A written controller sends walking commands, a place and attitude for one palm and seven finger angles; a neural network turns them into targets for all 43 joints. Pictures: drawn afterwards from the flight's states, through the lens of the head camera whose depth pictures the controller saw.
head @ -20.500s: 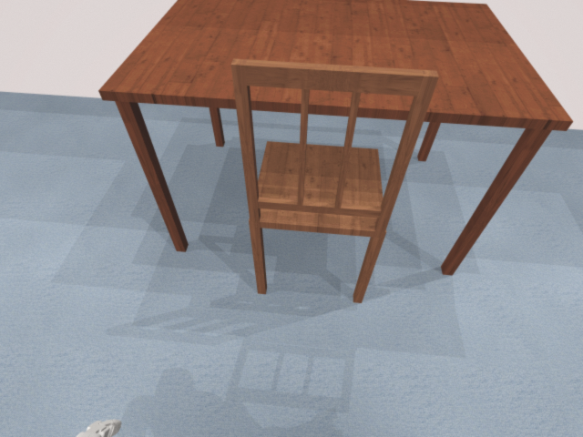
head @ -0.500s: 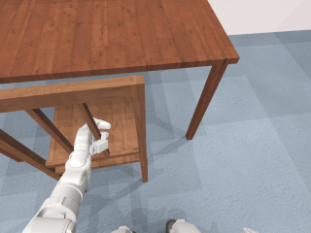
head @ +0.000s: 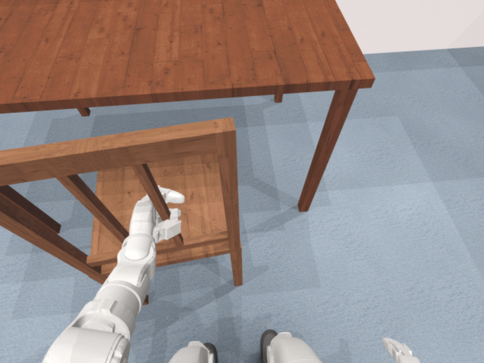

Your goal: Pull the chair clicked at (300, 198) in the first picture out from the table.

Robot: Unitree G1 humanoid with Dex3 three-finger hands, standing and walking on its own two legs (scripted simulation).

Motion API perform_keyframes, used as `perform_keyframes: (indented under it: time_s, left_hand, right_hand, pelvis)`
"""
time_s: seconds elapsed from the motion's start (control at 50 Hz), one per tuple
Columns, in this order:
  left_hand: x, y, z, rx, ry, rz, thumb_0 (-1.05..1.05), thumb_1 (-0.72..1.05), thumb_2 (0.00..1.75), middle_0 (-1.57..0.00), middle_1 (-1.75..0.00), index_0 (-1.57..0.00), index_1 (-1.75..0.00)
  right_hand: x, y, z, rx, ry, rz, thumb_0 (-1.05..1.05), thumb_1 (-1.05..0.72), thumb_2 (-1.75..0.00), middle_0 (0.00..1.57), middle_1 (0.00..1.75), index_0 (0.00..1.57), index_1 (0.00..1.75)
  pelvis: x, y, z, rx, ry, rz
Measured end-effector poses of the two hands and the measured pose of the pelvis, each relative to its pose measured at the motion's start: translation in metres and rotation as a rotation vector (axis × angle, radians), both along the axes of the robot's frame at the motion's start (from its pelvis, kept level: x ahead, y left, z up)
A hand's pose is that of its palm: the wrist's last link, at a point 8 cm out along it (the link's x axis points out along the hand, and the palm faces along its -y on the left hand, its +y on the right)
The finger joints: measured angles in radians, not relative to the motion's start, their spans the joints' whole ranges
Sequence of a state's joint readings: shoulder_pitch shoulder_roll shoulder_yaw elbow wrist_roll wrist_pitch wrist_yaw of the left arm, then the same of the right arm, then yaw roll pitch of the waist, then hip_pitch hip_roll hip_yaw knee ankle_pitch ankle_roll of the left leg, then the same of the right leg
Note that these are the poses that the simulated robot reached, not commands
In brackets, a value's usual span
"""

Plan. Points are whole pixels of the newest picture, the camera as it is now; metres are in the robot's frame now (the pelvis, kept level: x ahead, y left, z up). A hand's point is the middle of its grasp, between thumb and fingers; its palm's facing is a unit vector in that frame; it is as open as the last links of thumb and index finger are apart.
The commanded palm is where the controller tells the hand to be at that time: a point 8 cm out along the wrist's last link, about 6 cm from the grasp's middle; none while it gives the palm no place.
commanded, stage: step backward, pulling the chair out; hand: left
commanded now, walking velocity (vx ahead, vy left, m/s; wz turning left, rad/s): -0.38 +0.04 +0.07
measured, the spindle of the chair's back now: (109, 220) +0.38 +0.25 -0.05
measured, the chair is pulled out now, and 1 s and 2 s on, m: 0.15 0.16 0.16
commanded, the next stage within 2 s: none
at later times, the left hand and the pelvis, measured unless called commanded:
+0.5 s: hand (176, 227) +0.36 +0.12 -0.06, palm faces -0.01 -0.98 -0.19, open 4.9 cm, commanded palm +0.35 +0.17 -0.05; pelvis +0.00 +0.00 +0.00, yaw +0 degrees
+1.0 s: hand (176, 227) +0.36 +0.12 -0.06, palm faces -0.03 -0.98 -0.19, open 4.9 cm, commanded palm +0.35 +0.17 -0.05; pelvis +0.00 +0.01 +0.00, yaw +0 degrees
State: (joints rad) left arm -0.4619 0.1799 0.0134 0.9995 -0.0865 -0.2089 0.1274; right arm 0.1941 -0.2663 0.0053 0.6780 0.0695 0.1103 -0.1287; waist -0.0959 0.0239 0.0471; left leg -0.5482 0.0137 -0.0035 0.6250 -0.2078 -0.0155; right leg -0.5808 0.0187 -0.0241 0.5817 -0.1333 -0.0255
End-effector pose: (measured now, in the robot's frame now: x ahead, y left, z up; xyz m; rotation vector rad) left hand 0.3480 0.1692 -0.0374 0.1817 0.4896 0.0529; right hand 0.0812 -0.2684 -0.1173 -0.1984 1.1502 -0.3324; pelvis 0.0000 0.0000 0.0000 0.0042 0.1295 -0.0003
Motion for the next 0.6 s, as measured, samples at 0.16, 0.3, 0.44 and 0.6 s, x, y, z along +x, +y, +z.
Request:
perform_keyframes:
  time_s: [0.16, 0.3, 0.44, 0.6]
  left_hand:
    - [-0.006, -0.001, 0.000, 0.003, 0.004, -0.011, 0.03, 0.76, 0.83, -0.30, -1.09, -0.50, -1.45]
    - [-0.007, -0.001, 0.000, 0.004, 0.005, -0.017, 0.03, 0.76, 0.83, -0.30, -1.10, -0.50, -1.45]
    - [-0.006, -0.001, 0.001, 0.007, 0.004, -0.016, 0.03, 0.75, 0.84, -0.30, -1.11, -0.50, -1.45]
    - [-0.006, -0.001, 0.001, 0.009, 0.005, -0.014, 0.03, 0.75, 0.84, -0.30, -1.11, -0.50, -1.45]
  right_hand:
    - [-0.009, 0.003, 0.000, -0.001, -0.001, 0.000, 0.01, -0.90, -0.90, 0.20, 0.30, 0.20, 0.30]
    - [-0.006, 0.013, -0.003, 0.016, -0.008, 0.006, 0.01, -0.90, -0.90, 0.20, 0.30, 0.20, 0.30]
    - [0.002, 0.017, -0.007, 0.029, -0.027, 0.020, 0.01, -0.90, -0.90, 0.20, 0.30, 0.20, 0.30]
    - [0.008, 0.013, -0.006, 0.018, -0.043, 0.029, 0.01, -0.90, -0.90, 0.20, 0.30, 0.20, 0.30]
  pelvis:
    - [-0.003, 0.002, 0.001, 0.000, -0.015, -0.001]
    - [-0.001, 0.004, 0.001, 0.003, -0.015, -0.008]
    - [0.000, 0.003, -0.001, 0.003, -0.015, -0.006]
    - [-0.001, 0.003, -0.002, 0.003, -0.017, 0.000]
